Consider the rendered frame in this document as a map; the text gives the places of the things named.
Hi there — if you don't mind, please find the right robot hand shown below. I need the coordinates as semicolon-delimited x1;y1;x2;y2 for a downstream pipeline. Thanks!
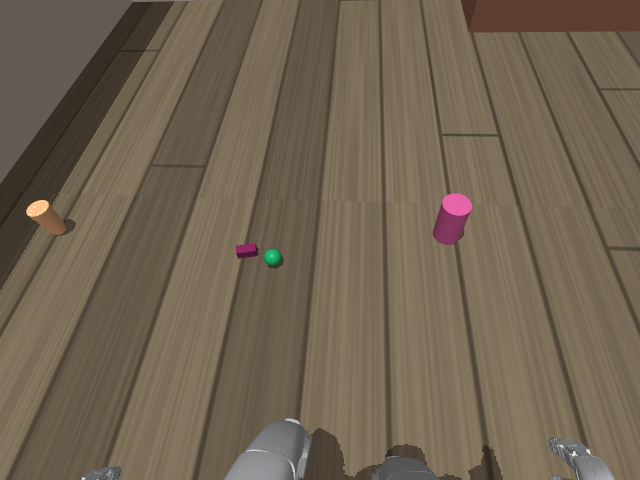
548;437;616;480

